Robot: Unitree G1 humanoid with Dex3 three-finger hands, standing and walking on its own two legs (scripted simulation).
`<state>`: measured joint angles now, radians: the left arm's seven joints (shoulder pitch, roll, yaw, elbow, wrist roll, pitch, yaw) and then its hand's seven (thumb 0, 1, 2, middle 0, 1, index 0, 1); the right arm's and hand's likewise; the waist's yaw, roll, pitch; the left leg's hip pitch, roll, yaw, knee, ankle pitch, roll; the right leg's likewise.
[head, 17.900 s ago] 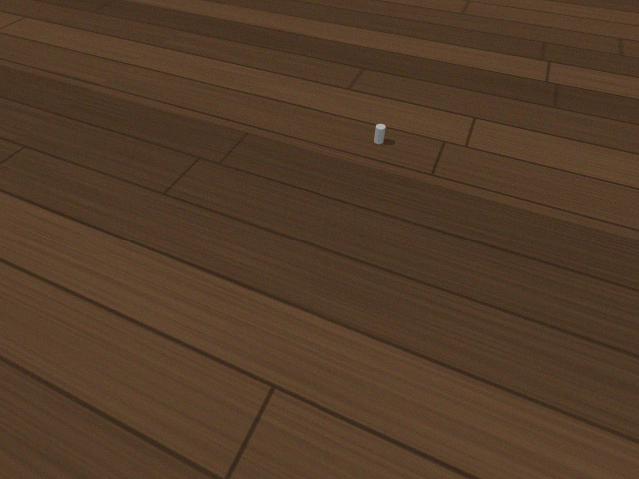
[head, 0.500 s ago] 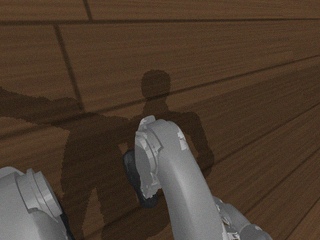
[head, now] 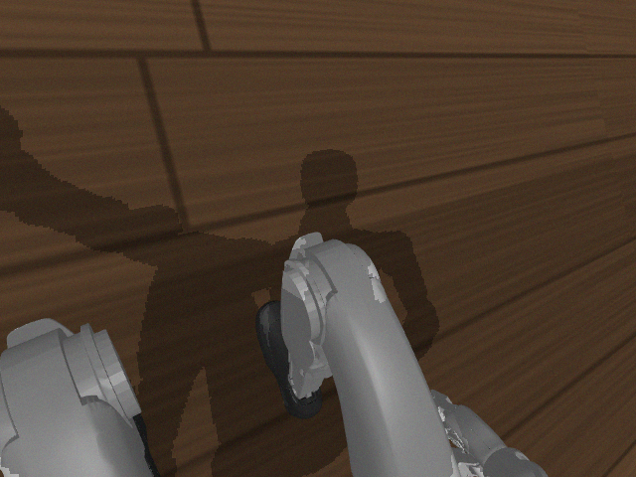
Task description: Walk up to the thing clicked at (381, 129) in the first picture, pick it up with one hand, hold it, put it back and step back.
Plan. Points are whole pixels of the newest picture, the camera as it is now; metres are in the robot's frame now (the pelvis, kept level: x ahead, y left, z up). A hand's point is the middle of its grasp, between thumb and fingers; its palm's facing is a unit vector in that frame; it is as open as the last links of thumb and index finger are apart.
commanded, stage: settle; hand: left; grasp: from above
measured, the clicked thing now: out of the picture +0.51 +0.36 -0.25
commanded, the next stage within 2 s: lift in 0.70 s
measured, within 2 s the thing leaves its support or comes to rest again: neither
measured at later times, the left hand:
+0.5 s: hand out of the picture +0.47 +0.36 -0.12, palm faces -0.44 -0.11 -0.89, open 7.8 cm
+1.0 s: hand out of the picture +0.46 +0.37 -0.07, palm faces -0.47 -0.15 -0.87, open 7.8 cm
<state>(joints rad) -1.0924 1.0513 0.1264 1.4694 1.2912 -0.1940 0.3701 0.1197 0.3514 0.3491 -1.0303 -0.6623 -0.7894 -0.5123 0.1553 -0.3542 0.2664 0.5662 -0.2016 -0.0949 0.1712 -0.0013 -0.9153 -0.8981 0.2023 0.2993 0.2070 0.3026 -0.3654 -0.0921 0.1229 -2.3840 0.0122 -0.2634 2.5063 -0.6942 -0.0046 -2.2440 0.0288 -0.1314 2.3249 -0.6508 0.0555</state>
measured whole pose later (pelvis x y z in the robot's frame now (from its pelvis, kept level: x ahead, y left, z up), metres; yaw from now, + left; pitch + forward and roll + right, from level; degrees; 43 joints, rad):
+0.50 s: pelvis -0.01 +0.00 +0.03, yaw +4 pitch +34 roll -13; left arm -1.06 0.90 0.06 1.26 1.22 -0.16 0.13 0.16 0.39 0.29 -1.05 -0.69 -0.80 -0.49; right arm 0.18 -0.33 0.16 0.55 -0.12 0.04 0.13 0.00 -0.91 -0.89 0.20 0.30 0.21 0.30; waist -0.30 0.00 0.01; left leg -2.35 0.00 -0.19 2.39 -0.65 0.01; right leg -2.22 -0.01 -0.08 2.25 -0.64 0.04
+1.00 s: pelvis -0.01 +0.00 +0.06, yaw +6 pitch +36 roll -11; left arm -1.02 0.84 0.05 1.18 1.16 -0.13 0.03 0.14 0.39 0.30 -0.98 -0.64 -0.80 -0.49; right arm 0.23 -0.30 0.12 0.58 -0.08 0.10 0.08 0.00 -0.91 -0.90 0.20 0.30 0.21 0.30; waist -0.27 0.03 -0.05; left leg -2.29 0.00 -0.14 2.27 -0.63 0.03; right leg -2.17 -0.02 -0.05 2.16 -0.63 0.04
